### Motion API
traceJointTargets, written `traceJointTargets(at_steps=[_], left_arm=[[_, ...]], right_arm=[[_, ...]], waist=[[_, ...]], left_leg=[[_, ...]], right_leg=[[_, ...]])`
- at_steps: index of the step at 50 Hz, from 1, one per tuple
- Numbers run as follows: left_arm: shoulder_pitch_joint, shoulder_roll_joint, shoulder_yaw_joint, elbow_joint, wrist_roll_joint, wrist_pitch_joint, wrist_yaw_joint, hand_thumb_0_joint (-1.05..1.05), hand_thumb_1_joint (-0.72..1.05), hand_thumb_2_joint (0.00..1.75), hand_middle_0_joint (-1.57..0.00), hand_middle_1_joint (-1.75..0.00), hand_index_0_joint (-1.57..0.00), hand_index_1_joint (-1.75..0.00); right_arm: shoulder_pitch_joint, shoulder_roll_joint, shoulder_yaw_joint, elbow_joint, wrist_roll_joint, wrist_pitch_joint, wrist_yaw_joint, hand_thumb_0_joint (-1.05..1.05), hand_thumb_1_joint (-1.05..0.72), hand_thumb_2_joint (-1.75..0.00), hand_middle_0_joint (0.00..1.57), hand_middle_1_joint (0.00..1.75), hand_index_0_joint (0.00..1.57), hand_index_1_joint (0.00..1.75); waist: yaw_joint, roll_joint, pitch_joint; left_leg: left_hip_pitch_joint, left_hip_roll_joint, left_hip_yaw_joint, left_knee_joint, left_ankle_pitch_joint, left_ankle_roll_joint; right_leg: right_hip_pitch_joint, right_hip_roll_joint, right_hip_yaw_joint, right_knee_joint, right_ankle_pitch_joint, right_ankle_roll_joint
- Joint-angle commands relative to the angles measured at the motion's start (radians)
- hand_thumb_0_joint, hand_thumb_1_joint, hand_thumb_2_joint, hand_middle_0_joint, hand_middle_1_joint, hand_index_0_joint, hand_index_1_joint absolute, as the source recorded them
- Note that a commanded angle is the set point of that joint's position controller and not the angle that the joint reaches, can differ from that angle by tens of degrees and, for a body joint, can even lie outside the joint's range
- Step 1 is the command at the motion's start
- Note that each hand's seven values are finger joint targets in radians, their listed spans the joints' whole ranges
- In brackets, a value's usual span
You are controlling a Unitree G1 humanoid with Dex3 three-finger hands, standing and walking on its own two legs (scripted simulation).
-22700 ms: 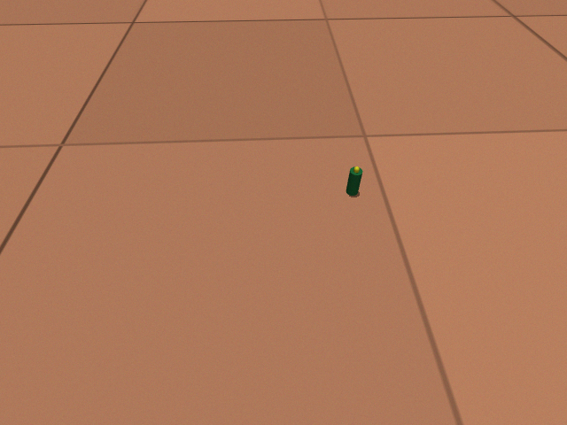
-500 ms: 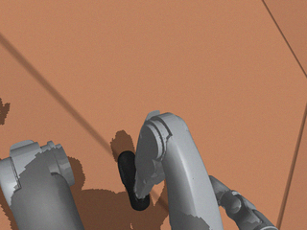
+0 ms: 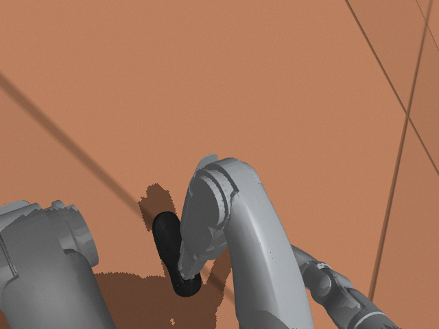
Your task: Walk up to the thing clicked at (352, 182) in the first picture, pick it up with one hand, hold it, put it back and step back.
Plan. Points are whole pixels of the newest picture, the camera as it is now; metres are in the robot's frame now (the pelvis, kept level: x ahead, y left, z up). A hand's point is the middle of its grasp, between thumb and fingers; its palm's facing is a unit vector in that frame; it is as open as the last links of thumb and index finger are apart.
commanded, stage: lower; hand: left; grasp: from the side
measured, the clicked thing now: out of the picture +0.45 +0.29 -0.20
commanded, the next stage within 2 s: loosen in 0.10 s
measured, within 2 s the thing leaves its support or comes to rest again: rests again in 0.42 s
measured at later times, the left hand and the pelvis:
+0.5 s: hand out of the picture +0.46 +0.28 -0.17, palm faces +0.33 -0.94 +0.00, open 8.8 cm; pelvis +0.00 +0.00 +0.00, yaw -1 degrees
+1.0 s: hand out of the picture +0.46 +0.29 -0.16, palm faces +0.35 -0.94 +0.02, open 15.4 cm; pelvis +0.00 +0.00 +0.00, yaw -1 degrees
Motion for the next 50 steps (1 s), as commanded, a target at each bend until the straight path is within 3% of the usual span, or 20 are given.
traceJointTargets(at_steps=[1,5,10,11,17,21,24,38,41,45,47,50], left_arm=[[-0.263,0.146,0.008,-0.171,-0.002,-0.1,0.012,0.0,0.43,1.3,-1.27,-1.41,-1.29,-1.4],[-0.257,0.152,0.006,-0.168,-0.002,-0.104,0.013,0.0,0.42,1.29,-1.27,-1.39,-1.28,-1.38],[-0.251,0.164,0.01,-0.146,-0.009,-0.109,0.013,0.0,0.4,1.28,-1.26,-1.39,-1.28,-1.38],[-0.227,0.157,0.011,-0.137,-0.006,-0.109,0.014,0.0,0.39,1.2,-1.31,-1.35,-1.33,-1.34],[-0.257,0.156,0.019,-0.158,-0.03,-0.126,0.007,0.0,0.09,0.72,-1.01,-0.95,-1.04,-0.92],[-0.25,0.159,0.013,-0.151,-0.033,-0.122,-0.001,0.0,-0.08,0.55,-0.88,-0.77,-0.9,-0.75],[-0.232,0.148,0.008,-0.122,-0.029,-0.115,-0.008,0.0,-0.23,0.46,-0.68,-0.6,-0.68,-0.59],[-0.238,0.159,0.019,-0.127,-0.045,-0.113,-0.018,0.0,-0.39,0.26,-0.4,-0.32,-0.4,-0.31],[-0.232,0.149,0.016,-0.111,-0.042,-0.113,-0.019,0.0,-0.38,0.26,-0.25,-0.24,-0.25,-0.24],[-0.226,0.206,0.05,-0.172,-0.041,-0.114,-0.018,0.0,-0.39,0.21,-0.17,-0.17,-0.17,-0.17],[-0.222,0.278,0.099,-0.238,-0.037,-0.109,-0.026,0.0,-0.41,0.17,-0.17,-0.14,-0.16,-0.14],[-0.203,0.319,0.156,-0.343,-0.034,-0.079,-0.042,0.0,-0.42,0.12,-0.13,-0.09,-0.12,-0.09]], right_arm=[[0.058,-0.367,-0.115,0.003,-0.005,0.01,-0.019,0.0,-0.89,-0.9,0.2,0.3,0.2,0.3],[0.051,-0.368,-0.109,0.0,-0.007,0.01,-0.02,0.0,-0.89,-0.9,0.2,0.3,0.2,0.3],[0.042,-0.375,-0.104,-0.005,-0.006,0.011,-0.02,0.0,-0.89,-0.9,0.2,0.3,0.2,0.3],[0.044,-0.374,-0.103,-0.006,-0.011,0.01,-0.019,0.0,-0.9,-0.9,0.2,0.3,0.2,0.3],[0.039,-0.381,-0.101,-0.006,-0.01,0.007,-0.02,0.0,-0.91,-0.89,0.2,0.3,0.2,0.3],[0.027,-0.374,-0.097,-0.008,-0.008,0.003,-0.023,0.0,-0.91,-0.89,0.2,0.3,0.2,0.3],[0.031,-0.377,-0.098,-0.007,-0.008,0.005,-0.023,0.0,-0.91,-0.9,0.2,0.3,0.2,0.3],[0.029,-0.374,-0.096,-0.02,-0.003,0.002,-0.027,0.0,-0.92,-0.9,0.2,0.3,0.2,0.3],[0.028,-0.375,-0.096,-0.02,-0.006,0.004,-0.027,0.0,-0.9,-0.9,0.2,0.3,0.2,0.3],[0.033,-0.374,-0.097,-0.027,-0.002,0.012,-0.029,0.0,-0.89,-0.9,0.2,0.3,0.2,0.3],[0.043,-0.377,-0.107,-0.016,0.002,0.016,-0.033,0.0,-0.9,-0.9,0.2,0.3,0.2,0.3],[0.067,-0.377,-0.133,-0.011,0.009,0.028,-0.037,0.0,-0.91,-0.9,0.2,0.3,0.2,0.3]], waist=[[-0.132,0.602,-0.578],[-0.138,0.608,-0.582],[-0.134,0.595,-0.545],[-0.134,0.59,-0.557],[-0.144,0.61,-0.563],[-0.136,0.583,-0.537],[-0.141,0.58,-0.529],[-0.132,0.551,-0.543],[-0.134,0.566,-0.517],[-0.105,0.589,-0.554],[-0.077,0.64,-0.592],[-0.049,0.718,-0.657]], left_leg=[[0.443,0.065,0.073,-0.335,0.156,-0.022],[0.451,0.066,0.072,-0.328,0.187,-0.022],[0.418,0.065,0.071,-0.332,0.127,-0.018],[0.43,0.065,0.07,-0.331,0.135,-0.019],[0.457,0.07,0.057,-0.335,0.159,-0.025],[0.412,0.066,0.075,-0.32,0.133,-0.014],[0.419,0.069,0.065,-0.333,0.131,-0.017],[0.406,0.067,0.068,-0.326,0.115,-0.011],[0.405,0.068,0.063,-0.34,0.107,-0.015],[0.425,0.071,0.072,-0.34,0.129,-0.015],[0.449,0.074,0.08,-0.344,0.154,-0.019],[0.519,0.078,0.085,-0.364,0.217,-0.031]], right_leg=[[0.29,0.049,-0.101,-0.143,0.186,-0.068],[0.305,0.051,-0.103,-0.141,0.214,-0.068],[0.285,0.055,-0.108,-0.151,0.166,-0.07],[0.297,0.057,-0.109,-0.152,0.173,-0.07],[0.292,0.058,-0.115,-0.141,0.193,-0.069],[0.297,0.061,-0.107,-0.157,0.178,-0.069],[0.292,0.059,-0.114,-0.154,0.172,-0.069],[0.298,0.066,-0.113,-0.166,0.163,-0.07],[0.284,0.064,-0.118,-0.163,0.152,-0.073],[0.305,0.062,-0.11,-0.159,0.162,-0.074],[0.317,0.061,-0.099,-0.149,0.177,-0.076],[0.316,0.053,-0.09,-0.132,0.209,-0.081]])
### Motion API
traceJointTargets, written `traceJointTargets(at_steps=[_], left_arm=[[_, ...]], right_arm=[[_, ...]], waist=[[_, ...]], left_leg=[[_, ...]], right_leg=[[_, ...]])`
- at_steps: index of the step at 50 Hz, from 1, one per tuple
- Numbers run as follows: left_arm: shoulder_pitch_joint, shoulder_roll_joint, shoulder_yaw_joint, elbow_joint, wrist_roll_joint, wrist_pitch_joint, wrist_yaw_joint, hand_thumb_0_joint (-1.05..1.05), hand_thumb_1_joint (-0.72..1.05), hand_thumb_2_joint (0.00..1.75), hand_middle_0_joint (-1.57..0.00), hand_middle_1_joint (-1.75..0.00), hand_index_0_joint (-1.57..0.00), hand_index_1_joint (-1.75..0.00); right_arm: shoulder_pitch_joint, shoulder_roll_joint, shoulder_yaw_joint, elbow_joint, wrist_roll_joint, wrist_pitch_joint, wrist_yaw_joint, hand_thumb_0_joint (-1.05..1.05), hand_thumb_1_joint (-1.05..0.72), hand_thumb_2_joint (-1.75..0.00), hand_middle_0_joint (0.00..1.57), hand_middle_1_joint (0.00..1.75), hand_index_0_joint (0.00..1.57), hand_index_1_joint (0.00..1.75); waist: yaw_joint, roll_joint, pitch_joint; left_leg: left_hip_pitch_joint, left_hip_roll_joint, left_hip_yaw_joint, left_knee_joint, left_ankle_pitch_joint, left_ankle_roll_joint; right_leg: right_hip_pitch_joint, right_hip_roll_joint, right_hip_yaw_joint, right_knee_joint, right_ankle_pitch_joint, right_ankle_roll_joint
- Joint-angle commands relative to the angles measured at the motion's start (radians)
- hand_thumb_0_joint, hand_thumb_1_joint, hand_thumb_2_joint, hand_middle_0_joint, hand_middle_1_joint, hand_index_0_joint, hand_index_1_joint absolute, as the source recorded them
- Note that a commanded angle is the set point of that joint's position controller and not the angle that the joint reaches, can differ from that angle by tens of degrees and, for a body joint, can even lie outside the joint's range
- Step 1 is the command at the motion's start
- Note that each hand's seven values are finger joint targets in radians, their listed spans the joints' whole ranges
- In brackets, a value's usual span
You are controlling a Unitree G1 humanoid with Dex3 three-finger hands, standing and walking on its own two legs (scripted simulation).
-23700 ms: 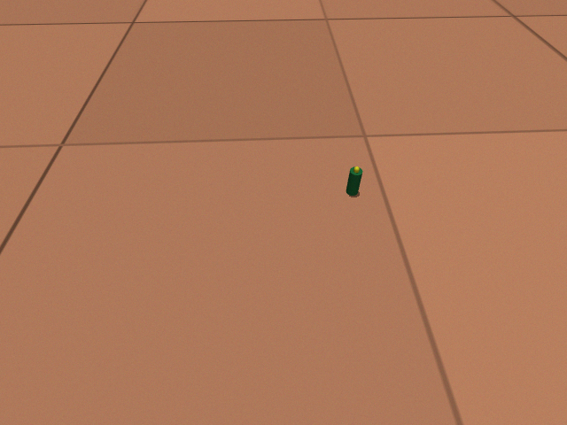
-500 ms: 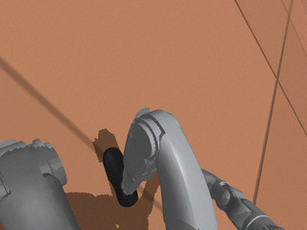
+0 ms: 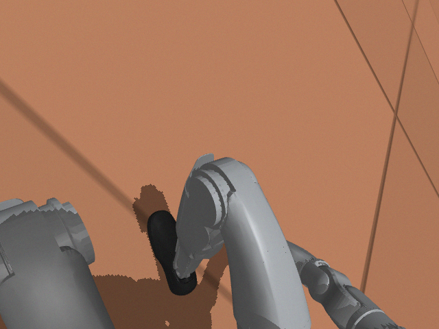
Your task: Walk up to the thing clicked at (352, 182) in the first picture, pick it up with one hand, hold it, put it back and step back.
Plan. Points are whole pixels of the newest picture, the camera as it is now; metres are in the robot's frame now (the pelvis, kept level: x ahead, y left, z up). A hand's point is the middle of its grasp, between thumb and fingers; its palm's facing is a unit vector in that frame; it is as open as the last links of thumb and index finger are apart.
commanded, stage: withdraw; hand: left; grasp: from the side
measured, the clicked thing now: out of the picture +0.45 +0.29 -0.21
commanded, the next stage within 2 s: rise in 0.10 s
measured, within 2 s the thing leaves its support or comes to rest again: neither
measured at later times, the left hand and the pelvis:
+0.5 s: hand out of the picture +0.38 +0.40 -0.05, palm faces +0.32 -0.88 -0.34, open 17.3 cm; pelvis +0.01 -0.01 +0.04, yaw +6 degrees
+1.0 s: hand out of the picture +0.27 +0.31 +0.14, palm faces +0.31 -0.84 -0.45, open 17.2 cm; pelvis +0.05 -0.02 +0.25, yaw +14 degrees
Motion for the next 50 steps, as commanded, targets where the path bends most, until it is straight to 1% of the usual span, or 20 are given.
traceJointTargets(at_steps=[1,3,8,11,12,13,14,16,19,21,23,28,31,36,39,41,42,43,46,50], left_arm=[[-0.202,0.313,0.109,-0.334,-0.01,-0.042,-0.018,0.0,-0.44,0.11,-0.13,-0.08,-0.12,-0.08],[-0.173,0.276,0.095,-0.402,-0.012,0.007,-0.057,0.0,-0.48,0.1,-0.12,-0.08,-0.12,-0.08],[-0.079,0.041,-0.07,-0.407,-0.061,0.161,-0.155,0.0,-0.49,0.11,-0.13,-0.12,-0.14,-0.11],[-0.116,0.04,-0.055,-0.416,-0.084,0.216,-0.178,0.0,-0.48,0.08,-0.06,-0.02,-0.04,-0.03],[-0.058,0.221,0.027,-0.355,0.073,0.274,-0.121,0.0,-0.56,0.07,-0.09,-0.06,-0.07,-0.06],[-0.128,0.149,-0.03,-0.422,0.065,0.3,-0.119,0.0,-0.57,0.07,-0.09,-0.06,-0.07,-0.07],[-0.16,0.106,-0.054,-0.464,0.074,0.318,-0.117,0.0,-0.56,0.09,-0.08,-0.08,-0.07,-0.08],[-0.186,0.158,-0.03,-0.554,0.101,0.377,-0.099,0.0,-0.59,0.08,-0.09,-0.06,-0.08,-0.07],[-0.164,0.231,0.016,-0.617,0.146,0.464,-0.066,0.0,-0.61,0.09,-0.1,-0.09,-0.09,-0.1],[-0.119,0.175,0.008,-0.6,0.157,0.524,-0.053,0.0,-0.51,0.08,-0.06,-0.07,-0.06,-0.07],[-0.032,0.178,0.032,-0.616,0.166,0.579,-0.037,0.0,-0.48,0.1,-0.07,-0.07,-0.07,-0.07],[0.086,-0.036,-0.09,-0.733,0.162,0.723,-0.018,0.0,-0.5,0.1,-0.07,-0.08,-0.07,-0.08],[0.174,-0.077,-0.119,-0.862,0.148,0.81,0.011,0.0,-0.52,0.08,-0.07,-0.07,-0.07,-0.07],[0.286,-0.08,-0.125,-1.083,0.131,0.916,0.07,0.0,-0.48,0.11,-0.07,-0.08,-0.07,-0.08],[0.381,-0.075,-0.107,-1.185,0.126,0.96,0.107,0.0,-0.47,0.11,-0.07,-0.07,-0.06,-0.07],[0.462,-0.155,-0.152,-1.133,0.121,0.995,0.125,0.0,-0.49,0.09,-0.06,-0.07,-0.06,-0.07],[0.429,-0.141,-0.14,-1.193,0.117,0.998,0.137,0.0,-0.47,0.11,-0.06,-0.07,-0.06,-0.07],[0.513,-0.198,-0.166,-1.115,0.116,1.016,0.142,0.0,-0.5,0.09,-0.06,-0.06,-0.06,-0.06],[0.554,-0.227,-0.181,-1.119,0.11,1.046,0.163,0.0,-0.52,0.07,-0.05,-0.06,-0.05,-0.06],[0.651,-0.333,-0.249,-1.111,0.096,1.089,0.18,0.0,-0.53,0.07,-0.05,-0.06,-0.05,-0.06]], right_arm=[[0.087,-0.37,-0.162,0.009,0.014,0.03,-0.028,0.0,-0.91,-0.9,0.2,0.3,0.2,0.3],[0.102,-0.366,-0.198,0.003,0.032,0.038,-0.033,0.0,-0.92,-0.9,0.2,0.3,0.2,0.3],[0.154,-0.331,-0.264,0.012,0.104,0.027,-0.035,0.0,-0.9,-0.9,0.2,0.3,0.2,0.3],[0.193,-0.322,-0.283,0.03,0.139,0.02,-0.037,0.0,-0.86,-0.9,0.2,0.3,0.2,0.3],[0.21,-0.284,-0.336,0.045,0.171,0.035,-0.04,0.0,-0.94,-0.92,0.2,0.3,0.2,0.3],[0.22,-0.275,-0.343,0.033,0.177,0.045,-0.037,0.0,-0.96,-0.92,0.2,0.3,0.2,0.3],[0.238,-0.277,-0.363,0.031,0.19,0.052,-0.035,0.0,-0.94,-0.92,0.2,0.3,0.2,0.3],[0.245,-0.255,-0.393,0.024,0.213,0.059,-0.037,0.0,-0.96,-0.93,0.2,0.3,0.2,0.3],[0.277,-0.242,-0.435,0.017,0.244,0.075,-0.045,0.0,-1.0,-0.93,0.2,0.3,0.2,0.3],[0.307,-0.216,-0.458,0.023,0.259,0.087,-0.051,0.0,-0.9,-0.9,0.2,0.3,0.2,0.3],[0.314,-0.202,-0.484,0.021,0.275,0.098,-0.059,0.0,-0.9,-0.9,0.2,0.3,0.2,0.3],[0.338,-0.169,-0.569,0.004,0.325,0.099,-0.073,0.0,-0.9,-0.9,0.2,0.3,0.2,0.3],[0.349,-0.155,-0.599,-0.031,0.357,0.097,-0.091,0.0,-0.89,-0.9,0.2,0.3,0.2,0.3],[0.339,-0.123,-0.613,-0.071,0.392,0.087,-0.131,0.0,-0.9,-0.9,0.2,0.3,0.2,0.3],[0.344,-0.093,-0.613,-0.093,0.402,0.076,-0.155,0.0,-0.9,-0.9,0.2,0.3,0.2,0.3],[0.333,-0.07,-0.609,-0.097,0.404,0.06,-0.173,0.0,-0.9,-0.9,0.2,0.3,0.2,0.3],[0.334,-0.059,-0.607,-0.092,0.403,0.054,-0.182,0.0,-0.9,-0.9,0.2,0.3,0.2,0.3],[0.327,-0.053,-0.606,-0.098,0.406,0.045,-0.191,0.0,-0.9,-0.9,0.2,0.3,0.2,0.3],[0.339,-0.04,-0.607,-0.099,0.406,0.02,-0.211,0.0,-0.9,-0.9,0.2,0.3,0.2,0.3],[0.359,-0.015,-0.599,-0.094,0.403,-0.012,-0.228,0.0,-0.9,-0.9,0.2,0.3,0.2,0.3]], waist=[[-0.035,0.757,-0.707],[-0.02,0.806,-0.758],[-0.033,0.645,-0.7],[-0.025,0.565,-0.653],[0.081,0.624,-0.732],[0.047,0.64,-0.769],[0.04,0.668,-0.772],[0.087,0.698,-0.862],[0.124,0.742,-0.911],[0.128,0.696,-0.928],[0.178,0.676,-0.93],[0.196,0.606,-0.995],[0.204,0.481,-1.046],[0.232,0.423,-1.061],[0.255,0.424,-1.094],[0.237,0.384,-1.054],[0.238,0.383,-1.034],[0.242,0.387,-1.004],[0.244,0.361,-0.993],[0.241,0.345,-0.941]], left_leg=[[0.523,0.065,0.106,-0.379,0.244,-0.04],[0.565,0.065,0.113,-0.408,0.265,-0.046],[0.38,0.044,0.156,-0.405,0.152,-0.012],[0.317,0.037,0.153,-0.409,0.077,0.005],[0.397,0.037,0.181,-0.457,0.105,-0.001],[0.403,0.042,0.181,-0.461,0.095,-0.001],[0.429,0.041,0.178,-0.491,0.074,-0.003],[0.49,0.04,0.191,-0.527,0.076,-0.005],[0.515,0.036,0.211,-0.571,0.087,-0.004],[0.506,0.028,0.237,-0.575,0.109,0.0],[0.496,0.023,0.256,-0.61,0.103,0.002],[0.557,0.018,0.267,-0.723,0.045,0.009],[0.583,0.011,0.277,-0.775,0.03,0.025],[0.678,0.012,0.279,-0.917,-0.028,0.035],[0.758,0.007,0.31,-0.977,0.04,0.035],[0.778,0.003,0.34,-0.999,0.088,0.041],[0.785,0.002,0.343,-1.023,0.082,0.042],[0.822,0.0,0.349,-1.05,0.1,0.04],[0.896,-0.001,0.367,-1.103,0.195,0.042],[1.011,-0.002,0.377,-1.197,0.288,0.038]], right_leg=[[0.302,0.034,-0.07,-0.113,0.205,-0.083],[0.281,0.026,-0.058,-0.111,0.208,-0.089],[0.238,0.022,-0.037,-0.157,0.156,-0.089],[0.194,0.017,-0.032,-0.172,0.102,-0.088],[0.16,0.012,-0.009,-0.183,0.079,-0.097],[0.162,0.014,-0.003,-0.189,0.069,-0.099],[0.128,0.007,0.0,-0.183,0.057,-0.102],[0.131,0.001,0.022,-0.197,0.051,-0.105],[0.118,-0.006,0.049,-0.195,0.045,-0.112],[0.134,-0.008,0.069,-0.225,0.052,-0.113],[0.133,-0.011,0.086,-0.248,0.028,-0.115],[0.126,-0.023,0.121,-0.334,-0.011,-0.117],[0.239,-0.025,0.144,-0.449,-0.026,-0.109],[0.395,-0.033,0.178,-0.589,-0.071,-0.101],[0.542,-0.039,0.207,-0.681,-0.038,-0.099],[0.617,-0.04,0.227,-0.755,-0.007,-0.096],[0.648,-0.042,0.232,-0.784,-0.015,-0.094],[0.669,-0.043,0.236,-0.81,0.0,-0.096],[0.792,-0.045,0.243,-0.893,0.086,-0.092],[0.926,-0.051,0.261,-1.006,0.184,-0.086]])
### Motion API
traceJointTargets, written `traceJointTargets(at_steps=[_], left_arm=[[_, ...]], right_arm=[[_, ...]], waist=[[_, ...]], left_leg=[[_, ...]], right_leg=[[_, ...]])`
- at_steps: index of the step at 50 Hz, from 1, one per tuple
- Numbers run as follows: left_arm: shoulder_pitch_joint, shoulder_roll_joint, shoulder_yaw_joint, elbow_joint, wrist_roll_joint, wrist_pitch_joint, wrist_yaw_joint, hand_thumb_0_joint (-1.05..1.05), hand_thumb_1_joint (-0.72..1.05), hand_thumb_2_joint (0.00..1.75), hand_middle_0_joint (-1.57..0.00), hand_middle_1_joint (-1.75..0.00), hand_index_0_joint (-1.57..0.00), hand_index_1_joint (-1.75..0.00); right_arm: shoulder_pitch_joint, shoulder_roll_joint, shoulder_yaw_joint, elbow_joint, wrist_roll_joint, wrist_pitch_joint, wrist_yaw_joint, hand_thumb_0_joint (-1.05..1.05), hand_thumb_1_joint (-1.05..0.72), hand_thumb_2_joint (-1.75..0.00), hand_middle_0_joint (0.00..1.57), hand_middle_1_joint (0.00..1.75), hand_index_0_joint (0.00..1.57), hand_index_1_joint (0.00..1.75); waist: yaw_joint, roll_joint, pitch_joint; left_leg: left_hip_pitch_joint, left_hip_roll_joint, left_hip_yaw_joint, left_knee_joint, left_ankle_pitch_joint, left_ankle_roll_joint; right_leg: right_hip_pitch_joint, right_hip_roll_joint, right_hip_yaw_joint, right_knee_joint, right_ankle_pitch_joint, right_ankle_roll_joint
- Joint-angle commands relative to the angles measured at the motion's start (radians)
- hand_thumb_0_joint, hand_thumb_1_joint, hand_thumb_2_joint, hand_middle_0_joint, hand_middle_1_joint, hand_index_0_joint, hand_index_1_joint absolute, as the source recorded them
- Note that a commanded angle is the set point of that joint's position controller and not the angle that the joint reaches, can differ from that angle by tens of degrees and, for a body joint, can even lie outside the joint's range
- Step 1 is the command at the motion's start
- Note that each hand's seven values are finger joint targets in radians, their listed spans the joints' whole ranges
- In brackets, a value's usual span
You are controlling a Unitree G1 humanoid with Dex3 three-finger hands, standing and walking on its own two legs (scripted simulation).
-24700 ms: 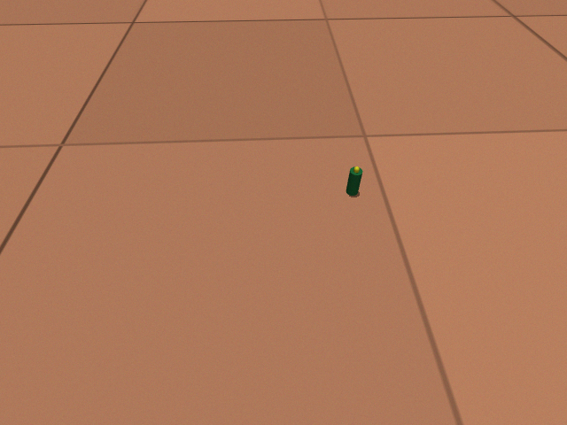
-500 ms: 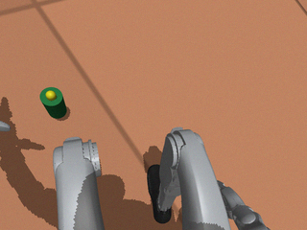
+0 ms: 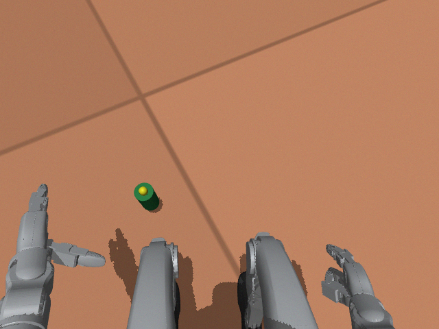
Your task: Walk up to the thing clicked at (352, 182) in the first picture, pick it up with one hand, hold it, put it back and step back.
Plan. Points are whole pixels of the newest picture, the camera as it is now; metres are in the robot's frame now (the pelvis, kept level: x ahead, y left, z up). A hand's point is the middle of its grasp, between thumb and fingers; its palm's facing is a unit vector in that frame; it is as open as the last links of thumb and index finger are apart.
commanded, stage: home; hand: left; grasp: from the side
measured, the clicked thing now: (146, 196) +0.46 +0.21 -0.46
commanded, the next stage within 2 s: none
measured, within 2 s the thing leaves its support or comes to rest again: neither
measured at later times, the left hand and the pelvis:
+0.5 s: hand (46, 254) +0.25 +0.21 +0.10, palm faces +0.12 -0.94 -0.33, open 17.5 cm; pelvis +0.06 +0.01 +0.16, yaw +2 degrees
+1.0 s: hand (39, 271) +0.23 +0.20 +0.12, palm faces +0.14 -0.95 -0.29, open 17.6 cm; pelvis +0.07 +0.01 +0.18, yaw +3 degrees
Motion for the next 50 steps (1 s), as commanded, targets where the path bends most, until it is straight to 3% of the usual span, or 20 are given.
traceJointTargets(at_steps=[1,3,4,7,12,13,16,17,18,21,24,25,31,32,34,35,38,41,44,50], left_arm=[[0.01,0.122,0.017,-0.129,-0.012,0.0,0.042,0.0,-0.54,0.06,-0.05,-0.06,-0.05,-0.06],[-0.003,0.142,0.028,-0.207,-0.017,0.014,0.054,0.0,-0.52,0.08,-0.05,-0.06,-0.05,-0.06],[0.06,0.107,0.005,-0.151,-0.016,0.03,0.057,0.0,-0.55,0.06,-0.05,-0.05,-0.05,-0.05],[0.118,0.082,-0.014,-0.223,-0.022,0.063,0.07,0.0,-0.55,0.06,-0.05,-0.05,-0.05,-0.05],[0.178,0.052,-0.049,-0.346,-0.033,0.116,0.097,0.0,-0.58,0.04,-0.05,-0.05,-0.05,-0.05],[0.228,0.017,-0.079,-0.341,-0.034,0.13,0.097,0.0,-0.58,0.04,-0.05,-0.05,-0.05,-0.05],[0.305,-0.01,-0.108,-0.417,-0.041,0.161,0.108,0.0,-0.54,0.06,-0.05,-0.05,-0.05,-0.06],[0.314,-0.009,-0.112,-0.456,-0.042,0.17,0.11,0.0,-0.56,0.05,-0.05,-0.05,-0.05,-0.05],[0.341,-0.04,-0.143,-0.465,-0.042,0.179,0.109,0.0,-0.52,0.07,-0.05,-0.06,-0.05,-0.06],[0.409,-0.064,-0.169,-0.557,-0.049,0.199,0.113,0.0,-0.56,0.05,-0.05,-0.05,-0.05,-0.05],[0.457,-0.054,-0.164,-0.65,-0.048,0.207,0.114,0.0,-0.58,0.04,-0.05,-0.05,-0.05,-0.05],[0.521,-0.095,-0.195,-0.599,-0.048,0.216,0.108,0.0,-0.58,0.04,-0.05,-0.05,-0.05,-0.05],[0.528,-0.081,-0.171,-0.706,-0.047,0.207,0.091,0.0,-0.58,0.04,-0.05,-0.05,-0.05,-0.05],[0.558,-0.114,-0.189,-0.654,-0.044,0.208,0.086,0.0,-0.58,0.04,-0.05,-0.05,-0.05,-0.05],[0.499,-0.092,-0.171,-0.702,-0.043,0.195,0.083,0.0,-0.57,0.05,-0.05,-0.05,-0.05,-0.05],[0.521,-0.099,-0.175,-0.655,-0.037,0.196,0.078,0.0,-0.57,0.04,-0.05,-0.05,-0.05,-0.05],[0.501,-0.101,-0.18,-0.691,-0.038,0.189,0.075,0.0,-0.56,0.05,-0.05,-0.05,-0.05,-0.05],[0.514,-0.103,-0.178,-0.681,-0.037,0.191,0.073,0.0,-0.56,0.05,-0.05,-0.05,-0.05,-0.05],[0.505,-0.102,-0.179,-0.689,-0.038,0.191,0.072,0.0,-0.58,0.04,-0.05,-0.05,-0.05,-0.05],[0.523,-0.102,-0.169,-0.663,-0.042,0.19,0.069,0.0,-0.56,0.05,-0.05,-0.05,-0.05,-0.05]], right_arm=[[0.099,-0.135,-0.059,-0.084,-0.001,-0.068,-0.036,0.0,-0.9,-0.9,0.2,0.3,0.2,0.3],[0.118,-0.137,-0.062,-0.079,-0.002,-0.082,-0.044,0.0,-0.9,-0.9,0.2,0.3,0.2,0.3],[0.108,-0.131,-0.057,-0.086,-0.002,-0.088,-0.047,0.0,-0.9,-0.9,0.2,0.3,0.2,0.3],[0.118,-0.124,-0.053,-0.096,-0.002,-0.103,-0.057,0.0,-0.9,-0.9,0.2,0.3,0.2,0.3],[0.126,-0.114,-0.044,-0.122,0.003,-0.123,-0.086,0.0,-0.9,-0.9,0.2,0.3,0.2,0.3],[0.128,-0.108,-0.039,-0.129,0.002,-0.125,-0.092,0.0,-0.9,-0.9,0.2,0.3,0.2,0.3],[0.133,-0.099,-0.031,-0.142,-0.002,-0.137,-0.107,0.0,-0.9,-0.9,0.2,0.3,0.2,0.3],[0.14,-0.096,-0.031,-0.148,-0.003,-0.142,-0.112,0.0,-0.9,-0.9,0.2,0.3,0.2,0.3],[0.139,-0.089,-0.028,-0.153,-0.004,-0.146,-0.117,0.0,-0.9,-0.9,0.2,0.3,0.2,0.3],[0.13,-0.082,-0.023,-0.172,-0.007,-0.163,-0.129,0.0,-0.9,-0.9,0.2,0.3,0.2,0.3],[0.131,-0.074,-0.019,-0.179,-0.011,-0.179,-0.137,0.0,-0.9,-0.9,0.2,0.3,0.2,0.3],[0.122,-0.075,-0.015,-0.192,-0.011,-0.187,-0.138,0.0,-0.9,-0.9,0.2,0.3,0.2,0.3],[0.134,-0.077,-0.026,-0.2,-0.022,-0.216,-0.135,0.0,-0.9,-0.9,0.2,0.3,0.2,0.3],[0.13,-0.074,-0.022,-0.199,-0.022,-0.222,-0.133,0.0,-0.9,-0.9,0.2,0.3,0.2,0.3],[0.137,-0.078,-0.028,-0.192,-0.029,-0.229,-0.133,0.0,-0.9,-0.9,0.2,0.3,0.2,0.3],[0.14,-0.076,-0.026,-0.186,-0.032,-0.233,-0.132,0.0,-0.9,-0.9,0.2,0.3,0.2,0.3],[0.138,-0.08,-0.029,-0.187,-0.034,-0.243,-0.129,0.0,-0.9,-0.9,0.2,0.3,0.2,0.3],[0.139,-0.079,-0.027,-0.177,-0.037,-0.247,-0.127,0.0,-0.9,-0.9,0.2,0.3,0.2,0.3],[0.134,-0.079,-0.027,-0.166,-0.037,-0.249,-0.125,0.0,-0.9,-0.9,0.2,0.3,0.2,0.3],[0.116,-0.081,-0.026,-0.174,-0.035,-0.252,-0.122,0.0,-0.9,-0.9,0.2,0.3,0.2,0.3]], waist=[[-0.008,0.045,-0.426],[0.007,0.068,-0.429],[-0.003,0.045,-0.389],[0.007,0.057,-0.385],[0.018,0.09,-0.308],[0.009,0.09,-0.28],[0.015,0.079,-0.229],[0.02,0.085,-0.232],[0.005,0.089,-0.204],[0.014,0.067,-0.136],[0.024,0.063,-0.1],[0.017,0.028,-0.048],[0.018,0.012,-0.026],[0.014,0.005,-0.006],[0.01,0.022,-0.024],[0.007,0.007,-0.032],[0.013,0.059,-0.053],[0.013,0.033,-0.075],[0.021,0.074,-0.067],[0.027,0.027,-0.031]], left_leg=[[0.443,-0.031,0.048,-0.321,0.21,0.056],[0.525,-0.031,0.048,-0.381,0.235,0.051],[0.532,-0.031,0.047,-0.404,0.247,0.052],[0.643,-0.033,0.048,-0.482,0.313,0.047],[0.802,-0.033,0.045,-0.635,0.322,0.035],[0.831,-0.032,0.047,-0.66,0.337,0.031],[0.896,-0.032,0.044,-0.732,0.372,0.03],[0.926,-0.033,0.047,-0.756,0.376,0.029],[0.936,-0.032,0.046,-0.776,0.372,0.029],[0.973,-0.034,0.046,-0.834,0.354,0.031],[1.004,-0.03,0.035,-0.882,0.347,0.028],[0.99,-0.031,0.033,-0.893,0.328,0.03],[1.025,-0.034,0.045,-0.917,0.38,0.029],[1.023,-0.034,0.043,-0.922,0.361,0.028],[1.043,-0.035,0.048,-0.918,0.388,0.027],[1.045,-0.033,0.041,-0.915,0.399,0.027],[1.08,-0.036,0.043,-0.92,0.433,0.021],[1.087,-0.041,0.048,-0.903,0.483,0.023],[1.103,-0.039,0.043,-0.922,0.478,0.017],[1.074,-0.043,0.049,-0.932,0.413,0.024]], right_leg=[[0.484,0.023,0.047,-0.376,0.218,-0.012],[0.55,0.019,0.049,-0.432,0.239,-0.014],[0.581,0.018,0.049,-0.462,0.252,-0.011],[0.677,0.02,0.036,-0.523,0.317,-0.013],[0.787,0.021,0.024,-0.647,0.308,-0.015],[0.809,0.023,0.022,-0.668,0.321,-0.014],[0.888,0.026,0.007,-0.731,0.354,-0.01],[0.913,0.026,0.009,-0.753,0.357,-0.011],[0.926,0.028,0.005,-0.771,0.355,-0.01],[0.967,0.033,-0.007,-0.827,0.339,-0.007],[0.994,0.04,-0.022,-0.853,0.324,-0.009],[0.991,0.042,-0.025,-0.871,0.306,-0.006],[1.033,0.044,-0.028,-0.903,0.349,-0.002],[1.031,0.042,-0.026,-0.902,0.331,-0.003],[1.041,0.041,-0.022,-0.905,0.358,-0.002],[1.045,0.042,-0.023,-0.901,0.363,-0.004],[1.062,0.04,-0.021,-0.897,0.389,-0.007],[1.09,0.036,-0.015,-0.903,0.447,-0.004],[1.084,0.039,-0.021,-0.903,0.426,-0.009],[1.087,0.037,-0.02,-0.933,0.377,-0.004]])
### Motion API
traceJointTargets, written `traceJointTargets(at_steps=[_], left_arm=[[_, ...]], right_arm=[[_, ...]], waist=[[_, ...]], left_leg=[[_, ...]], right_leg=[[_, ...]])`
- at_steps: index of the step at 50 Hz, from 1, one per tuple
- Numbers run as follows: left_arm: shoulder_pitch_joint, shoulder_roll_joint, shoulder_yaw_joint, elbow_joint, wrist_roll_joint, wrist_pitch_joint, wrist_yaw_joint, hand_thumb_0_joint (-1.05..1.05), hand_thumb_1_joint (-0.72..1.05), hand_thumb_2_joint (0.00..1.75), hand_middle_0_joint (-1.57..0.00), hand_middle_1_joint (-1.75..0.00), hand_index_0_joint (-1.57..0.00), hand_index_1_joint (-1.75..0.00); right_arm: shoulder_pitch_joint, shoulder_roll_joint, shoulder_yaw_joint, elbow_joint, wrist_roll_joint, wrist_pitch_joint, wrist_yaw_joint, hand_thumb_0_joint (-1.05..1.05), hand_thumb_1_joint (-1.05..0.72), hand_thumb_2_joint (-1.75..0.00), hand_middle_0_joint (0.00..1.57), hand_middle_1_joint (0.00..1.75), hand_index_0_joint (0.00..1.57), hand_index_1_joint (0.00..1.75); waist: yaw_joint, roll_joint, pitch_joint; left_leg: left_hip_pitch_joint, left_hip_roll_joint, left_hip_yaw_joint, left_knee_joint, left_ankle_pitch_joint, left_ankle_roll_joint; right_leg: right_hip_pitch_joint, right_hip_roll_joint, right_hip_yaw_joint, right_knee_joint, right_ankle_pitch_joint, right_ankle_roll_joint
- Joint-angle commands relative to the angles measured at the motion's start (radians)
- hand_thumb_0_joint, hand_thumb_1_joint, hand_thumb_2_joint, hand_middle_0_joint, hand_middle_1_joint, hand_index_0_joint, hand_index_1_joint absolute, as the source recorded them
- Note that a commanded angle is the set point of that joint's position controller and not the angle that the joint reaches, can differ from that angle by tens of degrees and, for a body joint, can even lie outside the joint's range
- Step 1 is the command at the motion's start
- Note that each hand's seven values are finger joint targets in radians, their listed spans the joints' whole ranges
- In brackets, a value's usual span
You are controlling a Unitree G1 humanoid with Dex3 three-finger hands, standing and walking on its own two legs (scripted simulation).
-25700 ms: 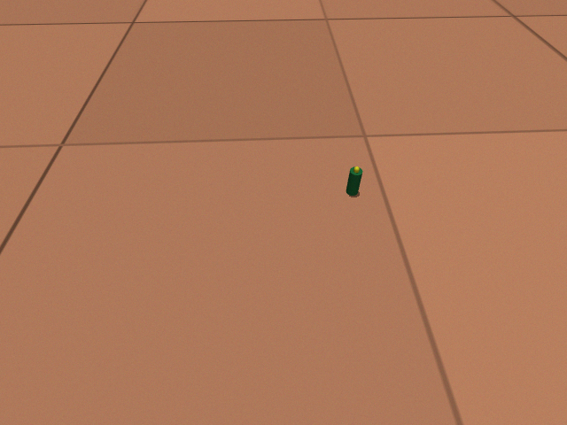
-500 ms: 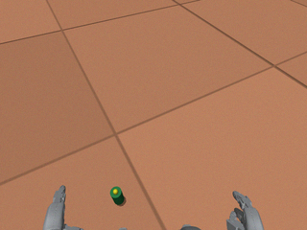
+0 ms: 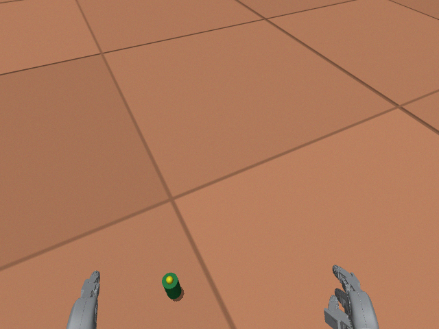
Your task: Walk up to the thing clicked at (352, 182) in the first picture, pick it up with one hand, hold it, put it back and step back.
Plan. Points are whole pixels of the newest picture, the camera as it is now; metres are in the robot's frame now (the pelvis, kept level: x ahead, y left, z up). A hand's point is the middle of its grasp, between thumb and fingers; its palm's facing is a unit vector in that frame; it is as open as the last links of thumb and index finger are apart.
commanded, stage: home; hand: left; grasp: from the side
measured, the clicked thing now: (171, 285) +0.41 +0.18 -0.64
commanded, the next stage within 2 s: stand in 1.26 s
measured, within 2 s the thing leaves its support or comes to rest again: neither
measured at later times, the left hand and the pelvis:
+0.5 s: hand out of the picture +0.15 +0.17 -0.06, palm faces +0.09 -0.96 -0.28, open 17.5 cm; pelvis -0.02 -0.01 +0.00, yaw +0 degrees
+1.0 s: hand out of the picture +0.16 +0.18 -0.05, palm faces +0.09 -0.96 -0.28, open 17.5 cm; pelvis -0.01 +0.00 +0.00, yaw +0 degrees
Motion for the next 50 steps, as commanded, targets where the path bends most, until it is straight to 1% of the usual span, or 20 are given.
traceJointTargets(at_steps=[1,4,5,8,9,12,15,17,19,20,21,22,23,30,34,37,44,47,48,50], left_arm=[[-0.007,0.103,0.071,-0.181,0.009,-0.055,0.011,0.0,-0.57,0.04,-0.05,-0.05,-0.05,-0.05],[0.005,0.081,0.05,-0.154,0.01,-0.056,0.006,0.0,-0.58,0.04,-0.05,-0.05,-0.05,-0.05],[-0.047,0.103,0.068,-0.216,0.008,-0.063,0.009,0.0,-0.58,0.04,-0.05,-0.05,-0.05,-0.05],[-0.002,0.098,0.071,-0.141,0.01,-0.06,0.008,0.0,-0.58,0.04,-0.05,-0.05,-0.05,-0.05],[-0.024,0.092,0.059,-0.17,0.007,-0.063,0.005,0.0,-0.56,0.05,-0.05,-0.05,-0.05,-0.05],[-0.048,0.103,0.068,-0.192,0.007,-0.07,0.006,0.0,-0.55,0.05,-0.05,-0.06,-0.05,-0.06],[-0.023,0.1,0.067,-0.163,0.008,-0.068,0.005,0.0,-0.56,0.05,-0.05,-0.05,-0.05,-0.05],[-0.03,0.091,0.061,-0.174,0.009,-0.072,0.003,0.0,-0.56,0.05,-0.05,-0.05,-0.05,-0.05],[-0.04,0.1,0.065,-0.191,0.008,-0.073,0.003,0.0,-0.56,0.05,-0.05,-0.05,-0.05,-0.05],[-0.02,0.098,0.068,-0.156,0.01,-0.072,0.003,0.0,-0.57,0.04,-0.05,-0.05,-0.05,-0.05],[-0.026,0.093,0.058,-0.184,0.009,-0.074,0.004,0.0,-0.57,0.05,-0.05,-0.05,-0.05,-0.05],[-0.034,0.106,0.073,-0.182,0.008,-0.075,0.005,0.0,-0.56,0.05,-0.05,-0.05,-0.05,-0.05],[-0.03,0.092,0.06,-0.172,0.009,-0.074,0.003,0.0,-0.56,0.05,-0.05,-0.05,-0.05,-0.05],[-0.035,0.099,0.064,-0.191,0.006,-0.077,0.002,0.0,-0.56,0.05,-0.05,-0.05,-0.05,-0.05],[-0.019,0.091,0.063,-0.175,0.008,-0.077,0.002,0.0,-0.57,0.04,-0.05,-0.05,-0.05,-0.05],[-0.019,0.097,0.068,-0.183,0.011,-0.079,0.002,0.0,-0.57,0.04,-0.05,-0.05,-0.05,-0.05],[-0.039,0.095,0.062,-0.193,0.007,-0.078,0.004,0.0,-0.56,0.05,-0.05,-0.06,-0.05,-0.06],[-0.008,0.101,0.07,-0.19,0.009,-0.077,0.005,0.0,-0.56,0.05,-0.05,-0.06,-0.05,-0.05],[-0.013,0.087,0.055,-0.182,0.009,-0.078,0.003,0.0,-0.57,0.04,-0.05,-0.05,-0.05,-0.05],[-0.015,0.078,0.052,-0.179,0.009,-0.077,0.004,0.0,-0.56,0.05,-0.05,-0.05,-0.05,-0.05]], right_arm=[[-0.059,-0.12,-0.053,-0.156,0.0,-0.06,-0.014,0.0,-0.9,-0.9,0.2,0.3,0.2,0.3],[-0.056,-0.116,-0.052,-0.149,0.001,-0.06,-0.011,0.0,-0.9,-0.9,0.2,0.3,0.2,0.3],[-0.056,-0.119,-0.055,-0.156,0.0,-0.061,-0.012,0.0,-0.9,-0.9,0.2,0.3,0.2,0.3],[-0.063,-0.119,-0.052,-0.151,0.002,-0.064,-0.011,0.0,-0.9,-0.9,0.2,0.3,0.2,0.3],[-0.069,-0.12,-0.052,-0.167,0.002,-0.067,-0.01,0.0,-0.9,-0.9,0.2,0.3,0.2,0.3],[-0.067,-0.119,-0.052,-0.163,0.001,-0.071,-0.014,0.0,-0.9,-0.9,0.2,0.3,0.2,0.3],[-0.071,-0.118,-0.051,-0.164,0.002,-0.076,-0.014,0.0,-0.9,-0.9,0.2,0.3,0.2,0.3],[-0.066,-0.118,-0.052,-0.162,0.001,-0.079,-0.016,0.0,-0.9,-0.9,0.2,0.3,0.2,0.3],[-0.065,-0.117,-0.05,-0.155,0.002,-0.081,-0.016,0.0,-0.9,-0.9,0.2,0.3,0.2,0.3],[-0.059,-0.117,-0.051,-0.149,0.001,-0.081,-0.016,0.0,-0.9,-0.9,0.2,0.3,0.2,0.3],[-0.066,-0.119,-0.051,-0.155,0.002,-0.083,-0.015,0.0,-0.9,-0.9,0.2,0.3,0.2,0.3],[-0.064,-0.116,-0.051,-0.156,0.002,-0.082,-0.019,0.0,-0.9,-0.9,0.2,0.3,0.2,0.3],[-0.062,-0.119,-0.052,-0.156,0.001,-0.083,-0.019,0.0,-0.9,-0.9,0.2,0.3,0.2,0.3],[-0.071,-0.114,-0.047,-0.154,0.001,-0.087,-0.018,0.0,-0.9,-0.9,0.2,0.3,0.2,0.3],[-0.068,-0.115,-0.049,-0.158,0.0,-0.091,-0.022,0.0,-0.9,-0.9,0.2,0.3,0.2,0.3],[-0.06,-0.115,-0.051,-0.148,-0.003,-0.091,-0.022,0.0,-0.9,-0.9,0.2,0.3,0.2,0.3],[-0.071,-0.118,-0.049,-0.152,0.0,-0.093,-0.02,0.0,-0.9,-0.9,0.2,0.3,0.2,0.3],[-0.065,-0.115,-0.05,-0.15,-0.001,-0.093,-0.018,0.0,-0.9,-0.9,0.2,0.3,0.2,0.3],[-0.062,-0.119,-0.052,-0.151,0.0,-0.092,-0.019,0.0,-0.9,-0.9,0.2,0.3,0.2,0.3],[-0.058,-0.118,-0.053,-0.141,-0.001,-0.092,-0.016,0.0,-0.9,-0.9,0.2,0.3,0.2,0.3]], waist=[[0.006,0.002,-0.108],[0.001,-0.001,-0.083],[0.005,0.026,-0.094],[0.003,-0.012,-0.065],[-0.002,-0.015,-0.053],[-0.001,-0.007,-0.074],[0.0,-0.027,-0.053],[-0.006,-0.027,-0.075],[-0.001,-0.001,-0.074],[0.0,-0.014,-0.062],[0.006,-0.003,-0.072],[0.003,-0.002,-0.084],[-0.003,-0.01,-0.084],[0.004,-0.004,-0.055],[0.002,-0.04,-0.066],[0.002,-0.009,-0.102],[0.003,0.002,-0.059],[0.015,0.01,-0.084],[0.004,0.005,-0.076],[0.005,0.003,-0.084]], left_leg=[[0.074,-0.037,0.02,-0.147,0.27,0.018],[0.068,-0.035,0.018,-0.156,0.253,0.018],[0.077,-0.034,0.017,-0.165,0.242,0.015],[0.051,-0.036,0.019,-0.17,0.177,0.022],[0.047,-0.039,0.024,-0.17,0.157,0.024],[0.055,-0.041,0.031,-0.164,0.154,0.026],[0.039,-0.044,0.035,-0.167,0.109,0.028],[0.052,-0.042,0.036,-0.161,0.124,0.029],[0.053,-0.04,0.031,-0.167,0.131,0.026],[0.045,-0.038,0.026,-0.171,0.129,0.026],[0.054,-0.037,0.026,-0.175,0.131,0.024],[0.054,-0.041,0.032,-0.164,0.139,0.026],[0.06,-0.039,0.03,-0.165,0.147,0.026],[0.042,-0.041,0.031,-0.17,0.108,0.027],[0.043,-0.042,0.035,-0.155,0.132,0.03],[0.067,-0.041,0.036,-0.144,0.195,0.027],[0.047,-0.038,0.025,-0.177,0.11,0.026],[0.062,-0.036,0.024,-0.173,0.165,0.022],[0.068,-0.034,0.026,-0.17,0.182,0.021],[0.07,-0.031,0.017,-0.172,0.2,0.019]], right_leg=[[0.086,0.037,-0.009,-0.14,0.236,-0.019],[0.069,0.039,-0.011,-0.136,0.219,-0.02],[0.075,0.038,-0.012,-0.135,0.208,-0.021],[0.056,0.039,-0.01,-0.154,0.15,-0.019],[0.051,0.036,-0.006,-0.164,0.138,-0.017],[0.058,0.032,0.001,-0.17,0.139,-0.014],[0.048,0.029,0.007,-0.183,0.096,-0.012],[0.051,0.029,0.011,-0.18,0.111,-0.012],[0.049,0.032,0.004,-0.169,0.117,-0.016],[0.045,0.036,-0.002,-0.161,0.111,-0.016],[0.053,0.034,-0.002,-0.16,0.11,-0.019],[0.054,0.032,0.004,-0.167,0.121,-0.016],[0.05,0.035,0.002,-0.162,0.128,-0.016],[0.044,0.03,0.005,-0.173,0.091,-0.016],[0.05,0.028,0.009,-0.177,0.115,-0.012],[0.065,0.03,0.009,-0.158,0.182,-0.013],[0.044,0.034,-0.001,-0.166,0.094,-0.019],[0.057,0.037,-0.006,-0.148,0.142,-0.021],[0.053,0.037,-0.005,-0.147,0.157,-0.022],[0.064,0.04,-0.012,-0.136,0.173,-0.024]])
